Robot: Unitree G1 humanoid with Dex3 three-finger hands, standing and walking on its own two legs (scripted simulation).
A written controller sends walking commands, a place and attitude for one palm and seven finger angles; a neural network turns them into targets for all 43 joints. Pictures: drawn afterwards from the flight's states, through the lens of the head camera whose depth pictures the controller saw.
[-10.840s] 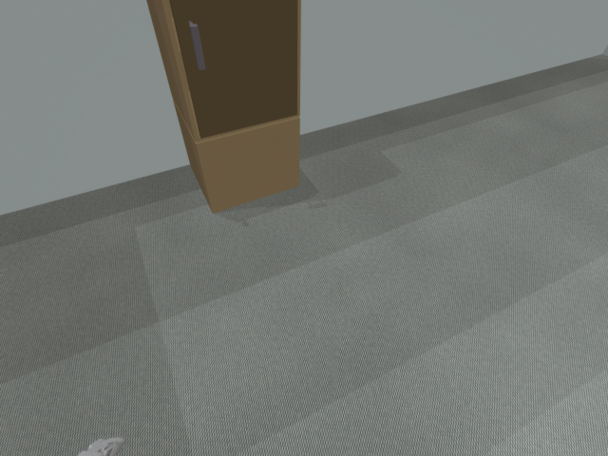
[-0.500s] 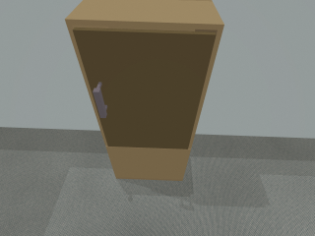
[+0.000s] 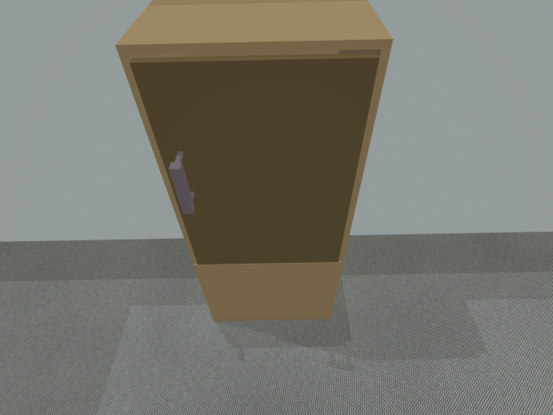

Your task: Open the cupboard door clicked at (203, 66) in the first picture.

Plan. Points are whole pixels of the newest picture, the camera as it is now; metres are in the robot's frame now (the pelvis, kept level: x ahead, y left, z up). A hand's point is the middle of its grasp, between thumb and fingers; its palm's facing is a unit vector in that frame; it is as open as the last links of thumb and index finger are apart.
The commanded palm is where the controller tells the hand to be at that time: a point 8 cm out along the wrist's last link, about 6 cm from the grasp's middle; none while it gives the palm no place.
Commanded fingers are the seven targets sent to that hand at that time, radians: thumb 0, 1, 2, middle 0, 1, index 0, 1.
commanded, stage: look again from close up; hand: left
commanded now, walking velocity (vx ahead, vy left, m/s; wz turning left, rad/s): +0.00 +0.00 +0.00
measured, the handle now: (184, 183) +0.56 +0.23 +0.00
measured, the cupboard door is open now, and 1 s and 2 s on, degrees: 0 0 0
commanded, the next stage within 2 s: raise the hand with hooked fingers in 0.10 s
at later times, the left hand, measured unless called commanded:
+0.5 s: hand (164, 343) +0.22 +0.18 +0.00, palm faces +0.10 -0.99 +0.02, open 7.9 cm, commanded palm +0.13 +0.24 -0.06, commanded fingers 0.00 0.53 0.74 -0.23 -0.54 -0.23 -0.54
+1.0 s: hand (154, 360) +0.21 +0.20 -0.04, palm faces -0.03 -1.00 -0.02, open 10.9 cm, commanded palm +0.17 +0.27 -0.03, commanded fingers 0.00 -0.06 0.49 -0.27 -0.92 -0.27 -0.92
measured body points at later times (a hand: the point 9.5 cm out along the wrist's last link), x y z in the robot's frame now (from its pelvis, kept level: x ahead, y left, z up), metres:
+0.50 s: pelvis +0.00 +0.01 -0.04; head +0.01 +0.02 +0.41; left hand +0.21 +0.23 +0.00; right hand +0.18 -0.26 -0.09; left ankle +0.00 +0.10 -0.74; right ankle +0.01 -0.09 -0.74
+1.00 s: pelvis -0.02 -0.01 -0.08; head +0.05 -0.01 +0.37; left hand +0.21 +0.26 -0.04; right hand +0.15 -0.22 -0.18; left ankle -0.01 +0.10 -0.74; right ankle +0.01 -0.09 -0.74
